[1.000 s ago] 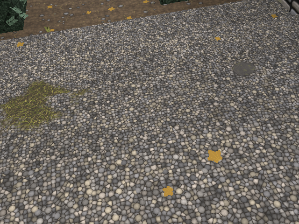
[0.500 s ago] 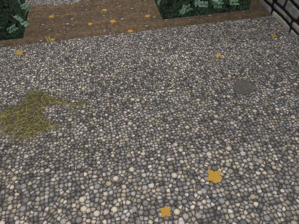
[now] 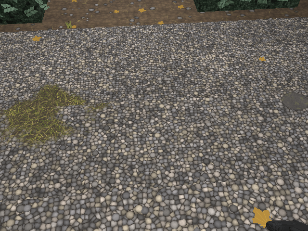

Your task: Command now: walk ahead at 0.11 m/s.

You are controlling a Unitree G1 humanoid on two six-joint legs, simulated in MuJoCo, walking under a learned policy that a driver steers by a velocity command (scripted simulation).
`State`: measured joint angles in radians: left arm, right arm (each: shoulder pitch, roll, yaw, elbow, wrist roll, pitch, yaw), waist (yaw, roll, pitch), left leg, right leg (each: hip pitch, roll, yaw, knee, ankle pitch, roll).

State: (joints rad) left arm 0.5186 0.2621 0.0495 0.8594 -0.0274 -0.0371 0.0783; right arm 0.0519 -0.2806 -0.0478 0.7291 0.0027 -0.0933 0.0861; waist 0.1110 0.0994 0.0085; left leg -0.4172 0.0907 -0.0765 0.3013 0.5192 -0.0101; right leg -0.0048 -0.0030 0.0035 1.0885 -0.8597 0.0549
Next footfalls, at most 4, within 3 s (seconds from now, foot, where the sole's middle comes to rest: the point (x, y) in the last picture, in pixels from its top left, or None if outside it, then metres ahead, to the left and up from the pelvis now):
0.56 right None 0.35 -0.14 -0.82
1.02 left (160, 210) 0.59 0.07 -0.82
1.66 right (196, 160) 0.99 -0.11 -1.01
2.16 left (148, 137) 1.13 0.19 -1.01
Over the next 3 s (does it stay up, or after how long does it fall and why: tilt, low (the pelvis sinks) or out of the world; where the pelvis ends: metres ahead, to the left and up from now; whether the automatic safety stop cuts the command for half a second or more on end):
stays up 1.27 0.25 -0.23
